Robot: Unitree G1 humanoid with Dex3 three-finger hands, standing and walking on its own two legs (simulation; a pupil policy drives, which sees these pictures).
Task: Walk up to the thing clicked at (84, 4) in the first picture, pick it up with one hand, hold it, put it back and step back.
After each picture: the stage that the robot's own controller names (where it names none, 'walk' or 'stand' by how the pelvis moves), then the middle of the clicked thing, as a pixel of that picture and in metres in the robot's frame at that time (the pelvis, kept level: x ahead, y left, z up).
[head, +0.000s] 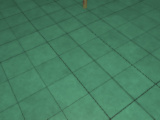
stand; out of the picture +2.32 +0.00 -0.66
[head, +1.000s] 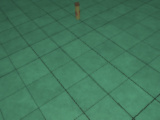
walk; (77, 11) +2.16 +0.24 -0.65
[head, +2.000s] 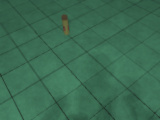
walk; (65, 25) +1.52 +0.34 -0.65
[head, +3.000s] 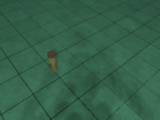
walk; (52, 62) +1.01 +0.30 -0.63
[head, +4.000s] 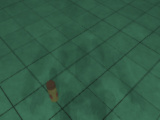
walk; (52, 91) +0.64 +0.24 -0.64
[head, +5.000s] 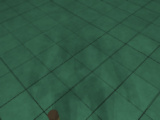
stand; out of the picture +0.43 +0.22 -0.63
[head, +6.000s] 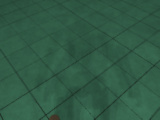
stand; out of the picture +0.41 +0.21 -0.65
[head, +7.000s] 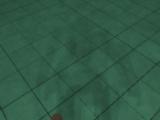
stand; out of the picture +0.41 +0.20 -0.66
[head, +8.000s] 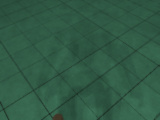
stand; out of the picture +0.42 +0.20 -0.66
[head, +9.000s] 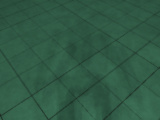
stand; out of the picture +0.37 +0.19 -0.65
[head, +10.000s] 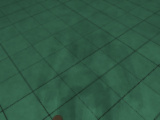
stand; out of the picture +0.41 +0.20 -0.66
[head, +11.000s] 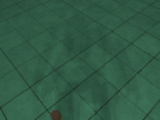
stand; out of the picture +0.41 +0.21 -0.65
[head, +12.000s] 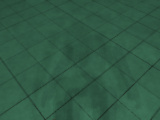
stand; out of the picture +0.39 +0.22 -0.66
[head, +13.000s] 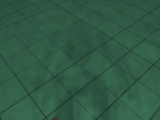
stand; out of the picture +0.39 +0.22 -0.66
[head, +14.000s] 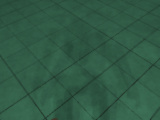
stand; out of the picture +0.39 +0.21 -0.66
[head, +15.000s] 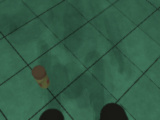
go down; (41, 78) +0.46 +0.20 -0.45
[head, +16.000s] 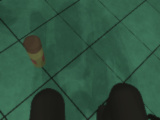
go down; (36, 53) +0.51 +0.19 -0.30
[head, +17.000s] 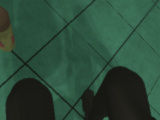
close in; (2, 33) +0.51 +0.22 -0.21
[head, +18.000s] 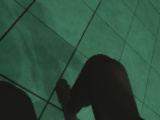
close; out of the picture +0.50 +0.26 -0.18
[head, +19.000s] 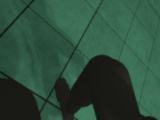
lift; out of the picture +0.47 +0.25 -0.18
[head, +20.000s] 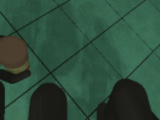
lift; (17, 62) +0.37 +0.23 -0.07
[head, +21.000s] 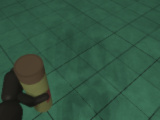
hold; (37, 88) +0.31 +0.16 +0.06
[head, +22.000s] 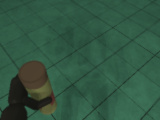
hold; (41, 92) +0.31 +0.16 +0.02
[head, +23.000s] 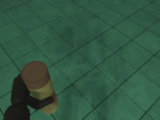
crouch; (43, 91) +0.31 +0.15 +0.01
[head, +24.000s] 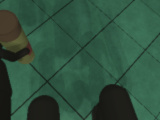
crouch; (16, 43) +0.47 +0.17 -0.06
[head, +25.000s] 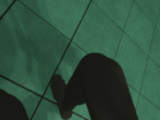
lower; out of the picture +0.50 +0.23 -0.19
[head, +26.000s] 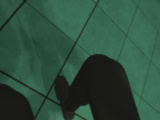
lower; out of the picture +0.48 +0.24 -0.19
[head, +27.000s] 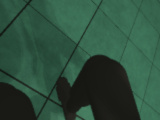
lower; out of the picture +0.47 +0.23 -0.19
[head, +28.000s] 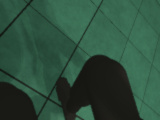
lower; out of the picture +0.47 +0.23 -0.19
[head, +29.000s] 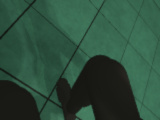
loosen; out of the picture +0.47 +0.22 -0.19
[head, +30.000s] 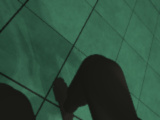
withdraw; out of the picture +0.47 +0.22 -0.19
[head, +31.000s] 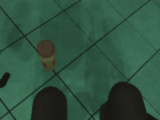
walk; (47, 57) +0.48 +0.15 -0.29
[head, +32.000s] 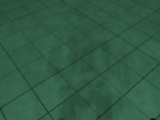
stand; out of the picture +0.38 +0.15 -0.59
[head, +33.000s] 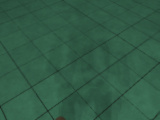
stand; out of the picture +0.39 +0.16 -0.60
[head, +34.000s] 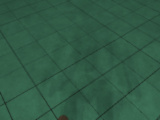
stand; out of the picture +0.40 +0.15 -0.62
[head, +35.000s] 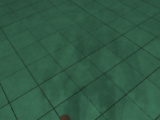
walk; out of the picture +0.40 +0.16 -0.65
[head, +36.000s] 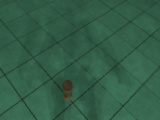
walk; (67, 91) +0.55 +0.09 -0.64
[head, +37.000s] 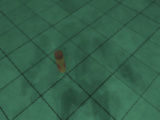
walk; (60, 62) +0.81 +0.23 -0.62
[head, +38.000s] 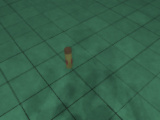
stand; (68, 58) +1.05 +0.18 -0.64
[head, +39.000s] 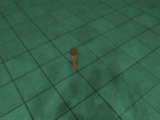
stand; (73, 59) +1.04 +0.13 -0.66
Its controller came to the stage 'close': yes
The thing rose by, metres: 0.68
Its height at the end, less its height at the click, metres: +0.00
